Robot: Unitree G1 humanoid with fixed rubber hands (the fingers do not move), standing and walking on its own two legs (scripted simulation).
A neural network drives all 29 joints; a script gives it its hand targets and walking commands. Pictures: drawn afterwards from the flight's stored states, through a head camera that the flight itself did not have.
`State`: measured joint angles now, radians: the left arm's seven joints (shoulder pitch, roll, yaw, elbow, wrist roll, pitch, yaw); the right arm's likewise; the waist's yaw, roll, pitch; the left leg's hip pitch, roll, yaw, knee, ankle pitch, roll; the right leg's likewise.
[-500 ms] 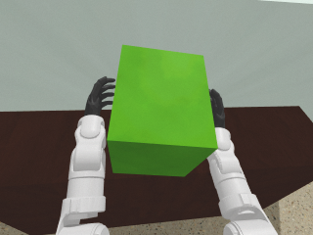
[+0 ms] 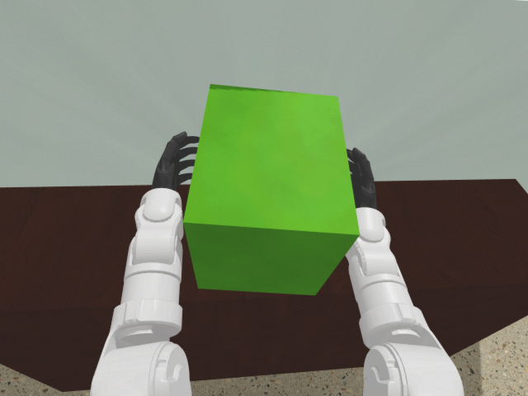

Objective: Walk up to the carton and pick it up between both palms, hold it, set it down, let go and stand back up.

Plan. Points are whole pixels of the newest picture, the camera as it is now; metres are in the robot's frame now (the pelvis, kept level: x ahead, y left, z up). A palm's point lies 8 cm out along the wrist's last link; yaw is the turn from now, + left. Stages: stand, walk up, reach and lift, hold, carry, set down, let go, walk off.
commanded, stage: set down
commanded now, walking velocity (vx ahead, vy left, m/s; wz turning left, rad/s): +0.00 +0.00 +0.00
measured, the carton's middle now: (265, 195) +0.40 -0.03 +0.07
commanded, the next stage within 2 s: none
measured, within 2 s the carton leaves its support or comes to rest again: rests again in 1.36 s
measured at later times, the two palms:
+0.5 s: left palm (181, 185) +0.41 +0.11 +0.09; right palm (361, 208) +0.37 -0.18 +0.07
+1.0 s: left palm (179, 188) +0.42 +0.12 +0.07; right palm (356, 201) +0.38 -0.18 +0.07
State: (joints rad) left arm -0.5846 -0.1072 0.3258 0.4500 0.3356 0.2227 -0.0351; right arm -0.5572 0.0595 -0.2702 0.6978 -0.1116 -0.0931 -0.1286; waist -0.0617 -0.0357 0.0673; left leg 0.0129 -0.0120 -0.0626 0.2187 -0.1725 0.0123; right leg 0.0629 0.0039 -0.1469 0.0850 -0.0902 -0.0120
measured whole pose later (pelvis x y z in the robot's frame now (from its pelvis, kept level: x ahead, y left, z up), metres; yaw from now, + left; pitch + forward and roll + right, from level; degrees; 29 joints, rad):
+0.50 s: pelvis +0.00 +0.01 +0.00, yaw +0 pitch +4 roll -1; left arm -0.68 -0.11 0.41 0.71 0.37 0.07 -0.02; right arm -0.61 0.08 -0.44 0.80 -0.30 -0.15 -0.08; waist -0.08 0.03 -0.02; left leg -0.13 -0.02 -0.06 0.22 -0.16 0.02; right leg -0.06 0.00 -0.14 0.06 -0.06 0.00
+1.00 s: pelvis +0.00 +0.00 +0.00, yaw +1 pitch +8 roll -1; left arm -0.76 -0.07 0.50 0.87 0.40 -0.02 -0.04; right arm -0.70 0.14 -0.62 0.80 -0.49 -0.14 -0.03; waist -0.08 0.03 -0.05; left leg -0.21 -0.02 -0.07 0.18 -0.12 0.01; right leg -0.16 0.00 -0.15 0.06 -0.05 -0.01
